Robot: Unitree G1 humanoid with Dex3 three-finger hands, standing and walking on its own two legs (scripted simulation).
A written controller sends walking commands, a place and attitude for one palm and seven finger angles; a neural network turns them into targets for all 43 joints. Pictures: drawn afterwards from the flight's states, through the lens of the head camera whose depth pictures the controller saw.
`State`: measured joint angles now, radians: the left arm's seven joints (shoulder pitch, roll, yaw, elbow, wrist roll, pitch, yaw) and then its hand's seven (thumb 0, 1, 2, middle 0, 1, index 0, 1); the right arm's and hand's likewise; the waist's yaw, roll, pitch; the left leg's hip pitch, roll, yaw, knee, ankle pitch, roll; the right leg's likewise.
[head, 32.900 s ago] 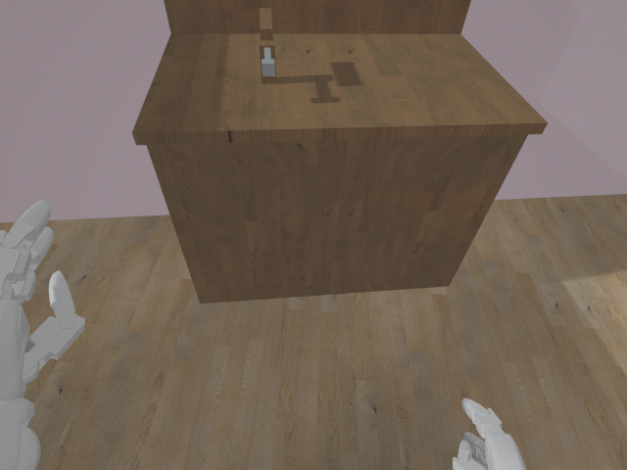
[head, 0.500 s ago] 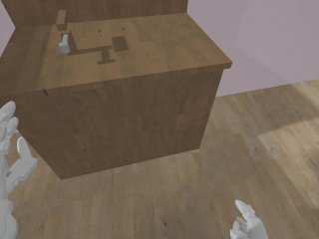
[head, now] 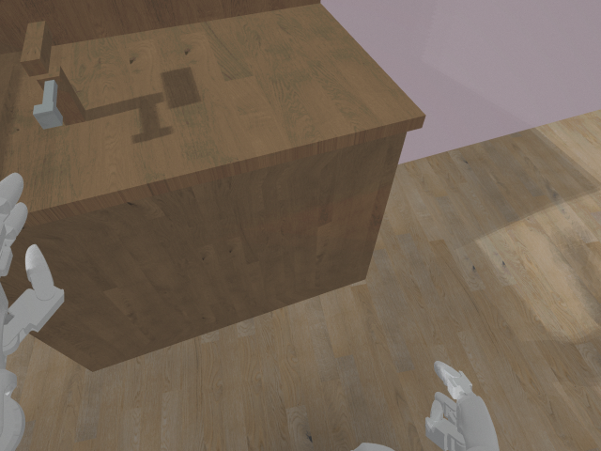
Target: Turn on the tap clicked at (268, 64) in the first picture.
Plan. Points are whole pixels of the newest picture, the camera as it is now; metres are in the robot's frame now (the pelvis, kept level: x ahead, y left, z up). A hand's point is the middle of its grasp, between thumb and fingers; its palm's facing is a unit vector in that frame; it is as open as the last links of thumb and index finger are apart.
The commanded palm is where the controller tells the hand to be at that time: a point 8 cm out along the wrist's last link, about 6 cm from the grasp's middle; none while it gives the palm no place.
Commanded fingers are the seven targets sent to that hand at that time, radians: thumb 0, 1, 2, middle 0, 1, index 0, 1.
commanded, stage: take the last steps up to it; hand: left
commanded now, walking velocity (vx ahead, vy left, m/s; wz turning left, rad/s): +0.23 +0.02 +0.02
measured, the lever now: (48, 115) +0.55 +0.43 +0.12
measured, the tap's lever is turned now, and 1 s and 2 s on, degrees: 0 0 0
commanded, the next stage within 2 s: come to a stop and stand still in 0.24 s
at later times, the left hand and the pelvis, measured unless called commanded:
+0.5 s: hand (126, 190) +0.36 +0.22 +0.17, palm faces +0.41 -0.79 -0.45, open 7.4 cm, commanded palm +0.29 +0.26 +0.19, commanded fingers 0.00 0.90 0.90 -0.20 -0.30 -0.20 -0.30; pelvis +0.13 -0.02 -0.01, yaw +1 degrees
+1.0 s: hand (133, 185) +0.38 +0.22 +0.16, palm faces +0.37 -0.79 -0.48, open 7.4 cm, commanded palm +0.31 +0.26 +0.19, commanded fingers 0.00 0.90 0.90 -0.20 -0.30 -0.20 -0.30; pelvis +0.16 -0.02 +0.00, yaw +0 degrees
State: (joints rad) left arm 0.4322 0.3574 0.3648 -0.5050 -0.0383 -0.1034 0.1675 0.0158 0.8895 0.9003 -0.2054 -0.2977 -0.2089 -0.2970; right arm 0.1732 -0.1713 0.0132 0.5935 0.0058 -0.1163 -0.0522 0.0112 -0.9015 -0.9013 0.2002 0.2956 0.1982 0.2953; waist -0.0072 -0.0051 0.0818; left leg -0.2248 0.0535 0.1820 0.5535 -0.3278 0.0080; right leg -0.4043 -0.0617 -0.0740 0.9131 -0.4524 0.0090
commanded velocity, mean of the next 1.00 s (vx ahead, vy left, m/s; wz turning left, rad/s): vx -0.04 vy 0.03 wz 0.01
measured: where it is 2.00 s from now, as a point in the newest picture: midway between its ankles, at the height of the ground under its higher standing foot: outside the picture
